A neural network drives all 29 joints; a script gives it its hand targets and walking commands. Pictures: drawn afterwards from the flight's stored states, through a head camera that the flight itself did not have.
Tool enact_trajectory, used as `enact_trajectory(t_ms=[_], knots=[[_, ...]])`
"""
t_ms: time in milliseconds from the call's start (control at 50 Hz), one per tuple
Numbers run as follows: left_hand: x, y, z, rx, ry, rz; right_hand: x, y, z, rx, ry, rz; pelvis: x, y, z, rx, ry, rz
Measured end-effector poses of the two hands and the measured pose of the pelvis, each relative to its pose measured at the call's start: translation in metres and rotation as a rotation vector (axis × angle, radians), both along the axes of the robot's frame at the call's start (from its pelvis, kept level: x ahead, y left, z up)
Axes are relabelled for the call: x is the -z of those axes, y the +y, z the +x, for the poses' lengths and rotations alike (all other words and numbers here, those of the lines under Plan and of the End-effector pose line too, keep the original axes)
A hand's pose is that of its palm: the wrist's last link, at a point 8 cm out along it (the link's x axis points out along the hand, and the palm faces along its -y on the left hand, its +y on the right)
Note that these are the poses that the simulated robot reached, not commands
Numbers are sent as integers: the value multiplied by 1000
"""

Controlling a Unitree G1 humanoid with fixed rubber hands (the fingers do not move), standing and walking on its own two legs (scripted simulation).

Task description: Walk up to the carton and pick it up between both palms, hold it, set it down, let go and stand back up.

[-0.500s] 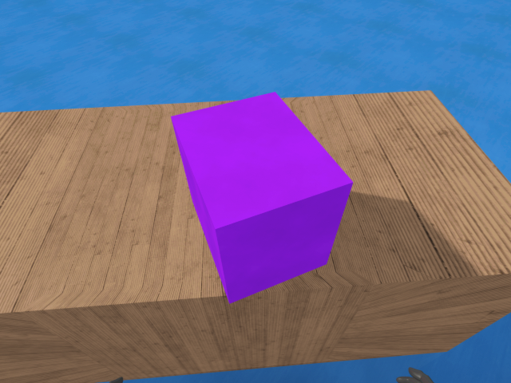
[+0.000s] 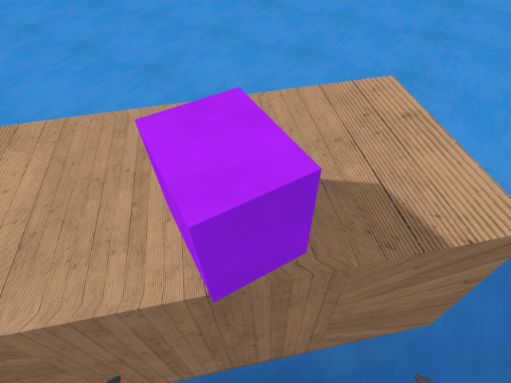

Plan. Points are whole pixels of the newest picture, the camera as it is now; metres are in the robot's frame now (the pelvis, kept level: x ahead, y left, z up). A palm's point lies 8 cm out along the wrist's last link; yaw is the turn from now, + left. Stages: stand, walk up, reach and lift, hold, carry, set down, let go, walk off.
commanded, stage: walk up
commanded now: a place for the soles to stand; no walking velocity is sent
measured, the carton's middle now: (226, 191) +0.48 +0.07 +0.01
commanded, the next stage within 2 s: reach and lift in 0.10 s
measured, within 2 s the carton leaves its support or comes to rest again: neither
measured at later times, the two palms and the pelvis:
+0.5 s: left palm (130, 374) +0.18 +0.22 -0.07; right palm (446, 375) +0.17 -0.27 -0.09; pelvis +0.01 -0.03 +0.00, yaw +5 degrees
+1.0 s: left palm (130, 376) +0.17 +0.21 -0.05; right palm (435, 346) +0.20 -0.26 -0.07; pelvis +0.03 -0.04 +0.02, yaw +6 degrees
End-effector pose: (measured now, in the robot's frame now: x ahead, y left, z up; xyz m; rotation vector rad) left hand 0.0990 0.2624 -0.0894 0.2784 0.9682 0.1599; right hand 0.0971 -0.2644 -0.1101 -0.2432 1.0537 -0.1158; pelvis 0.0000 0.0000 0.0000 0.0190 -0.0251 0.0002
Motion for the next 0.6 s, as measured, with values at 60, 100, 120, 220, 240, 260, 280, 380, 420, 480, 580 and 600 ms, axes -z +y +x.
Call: enact_trajectory(t_ms=[60, 100, 120, 220, 240, 260, 280, 380, 420, 480, 580, 600], knots=[[0, 0, 5, 12, -4, 4, 1, -2, -5, 13, 6, -3, 1, 0, 0, 10, -1, 1], [0, 0, 8, 20, -7, 6, 2, -3, -7, 20, 8, -5, 1, 1, 1, 15, -1, 2], [-1, 0, 10, 23, -9, 7, 2, -4, -8, 24, 9, -6, 2, 1, 1, 18, -1, 2], [17, 2, 26, -47, 116, 44, 21, -7, 10, -37, -45, 16, 14, 1, -5, -37, 15, -10], [17, -2, 32, -53, 113, 33, 22, -7, 16, -42, -65, 16, 16, 0, -7, -42, 9, -11], [16, -6, 39, -52, 99, 20, 21, -6, 24, -42, -90, 17, 16, -2, -8, -45, 3, -11], [13, -11, 46, -47, 77, 8, 19, -5, 31, -42, -118, 20, 16, -3, -9, -47, -3, -11], [-7, -37, 72, -42, -47, -26, -5, 1, 56, -77, -215, 55, 7, -12, -4, -58, -20, -12], [-13, -43, 76, -56, -77, -35, -14, 0, 62, -95, -230, 60, 2, -17, 1, -66, -20, -11], [-15, -47, 77, -79, -94, -43, -23, -6, 67, -108, -240, 53, -2, -24, 6, -78, -21, -10], [-15, -45, 73, -121, -105, -32, -30, -14, 73, -116, -245, 57, -5, -33, 12, -88, -25, -6], [-15, -44, 71, -128, -110, -28, -30, -14, 74, -118, -246, 62, -5, -34, 13, -89, -25, -5]])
